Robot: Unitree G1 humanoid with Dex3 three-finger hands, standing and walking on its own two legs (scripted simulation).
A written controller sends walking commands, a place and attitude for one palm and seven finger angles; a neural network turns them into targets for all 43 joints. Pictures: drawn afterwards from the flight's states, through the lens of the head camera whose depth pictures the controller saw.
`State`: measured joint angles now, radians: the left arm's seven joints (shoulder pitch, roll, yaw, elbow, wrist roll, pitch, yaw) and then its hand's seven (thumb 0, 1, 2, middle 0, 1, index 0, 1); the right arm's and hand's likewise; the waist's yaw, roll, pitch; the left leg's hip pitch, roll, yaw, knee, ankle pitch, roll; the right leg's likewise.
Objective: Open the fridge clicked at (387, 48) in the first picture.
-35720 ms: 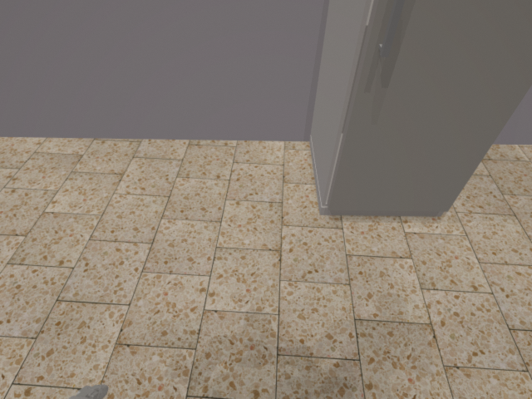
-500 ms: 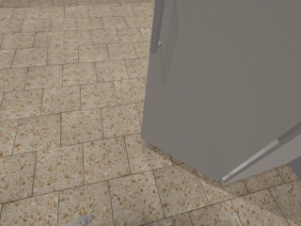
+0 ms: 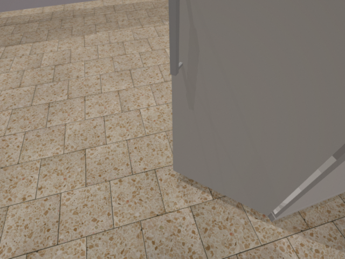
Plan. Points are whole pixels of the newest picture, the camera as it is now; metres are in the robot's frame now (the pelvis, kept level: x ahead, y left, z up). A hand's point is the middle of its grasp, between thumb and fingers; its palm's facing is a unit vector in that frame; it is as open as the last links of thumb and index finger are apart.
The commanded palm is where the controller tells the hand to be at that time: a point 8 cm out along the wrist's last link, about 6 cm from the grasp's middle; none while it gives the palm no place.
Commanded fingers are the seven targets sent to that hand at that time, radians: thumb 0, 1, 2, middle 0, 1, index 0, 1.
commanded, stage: let the arm hang, fingers relaxed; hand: left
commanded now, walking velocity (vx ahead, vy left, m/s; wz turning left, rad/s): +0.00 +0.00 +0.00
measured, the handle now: (177, 30) +0.65 +0.03 +0.20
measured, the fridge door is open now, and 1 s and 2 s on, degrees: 42 42 42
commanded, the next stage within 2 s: look to check the result in 0.28 s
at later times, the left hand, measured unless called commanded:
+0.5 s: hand out of the picture -0.03 +0.16 -0.17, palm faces +0.02 -0.99 -0.17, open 7.4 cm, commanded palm none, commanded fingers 0.00 0.90 0.90 -0.20 -0.30 -0.20 -0.30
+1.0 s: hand out of the picture -0.02 +0.16 -0.18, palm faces +0.01 -0.99 -0.17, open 7.4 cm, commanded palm none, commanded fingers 0.00 0.90 0.90 -0.20 -0.30 -0.20 -0.30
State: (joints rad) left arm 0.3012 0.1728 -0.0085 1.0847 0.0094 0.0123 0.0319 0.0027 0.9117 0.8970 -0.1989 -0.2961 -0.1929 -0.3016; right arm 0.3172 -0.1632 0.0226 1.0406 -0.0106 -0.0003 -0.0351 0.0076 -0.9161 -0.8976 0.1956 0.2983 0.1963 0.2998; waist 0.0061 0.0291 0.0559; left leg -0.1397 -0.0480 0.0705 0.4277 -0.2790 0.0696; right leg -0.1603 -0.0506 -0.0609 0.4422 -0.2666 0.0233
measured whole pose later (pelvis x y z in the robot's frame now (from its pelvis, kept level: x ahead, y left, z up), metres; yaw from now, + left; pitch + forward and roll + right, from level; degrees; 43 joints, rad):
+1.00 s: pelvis +0.00 +0.00 +0.00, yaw -1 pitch -1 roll +0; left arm 0.29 0.11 0.00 1.12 0.01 0.00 0.04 0.00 0.91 0.90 -0.20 -0.30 -0.19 -0.30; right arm 0.33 -0.12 0.02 1.08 -0.01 -0.02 -0.05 0.00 -0.91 -0.90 0.19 0.30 0.19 0.30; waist 0.00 0.01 0.07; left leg -0.14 -0.05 0.09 0.41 -0.27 0.07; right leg -0.17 -0.05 -0.04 0.44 -0.26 0.03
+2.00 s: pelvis -0.02 +0.01 -0.01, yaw -22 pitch -1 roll -1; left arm 0.18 0.22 0.05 0.86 0.02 0.05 -0.01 0.00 0.91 0.90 -0.20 -0.30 -0.19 -0.30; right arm 0.22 -0.20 -0.01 0.89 -0.03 0.04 -0.03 0.00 -0.90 -0.90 0.20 0.30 0.20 0.30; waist 0.02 0.03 0.12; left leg -0.24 0.08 0.09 0.60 -0.34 -0.02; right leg -0.27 0.00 -0.02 0.62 -0.33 0.00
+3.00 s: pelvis +0.11 +0.03 -0.01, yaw -22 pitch -1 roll +0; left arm 0.21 0.19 0.02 1.00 0.01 0.03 0.02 0.00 0.91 0.90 -0.20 -0.30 -0.19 -0.30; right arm 0.21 -0.16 -0.02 0.97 -0.01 0.03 -0.05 0.01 -0.94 -0.90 0.20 0.30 0.20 0.30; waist 0.00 -0.01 0.12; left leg -0.22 0.04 0.07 0.53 -0.29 -0.01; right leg -0.21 -0.03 -0.05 0.52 -0.29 0.01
